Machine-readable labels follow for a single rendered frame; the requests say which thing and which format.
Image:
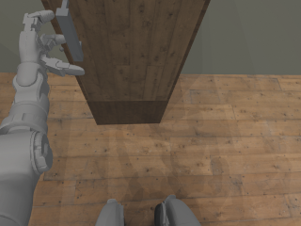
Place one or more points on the handle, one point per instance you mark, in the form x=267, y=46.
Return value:
x=65, y=22

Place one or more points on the robot left forearm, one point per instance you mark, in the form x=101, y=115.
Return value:
x=30, y=108

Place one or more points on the left robot upper arm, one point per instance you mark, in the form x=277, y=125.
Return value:
x=24, y=157

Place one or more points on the robot shin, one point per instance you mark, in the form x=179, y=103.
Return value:
x=167, y=198
x=112, y=201

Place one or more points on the robot left hand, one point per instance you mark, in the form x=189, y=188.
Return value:
x=32, y=47

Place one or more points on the robot left shin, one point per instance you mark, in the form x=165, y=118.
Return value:
x=112, y=201

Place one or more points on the robot right shin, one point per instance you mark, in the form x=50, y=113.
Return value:
x=167, y=198

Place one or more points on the cupboard door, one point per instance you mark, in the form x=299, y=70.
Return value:
x=132, y=49

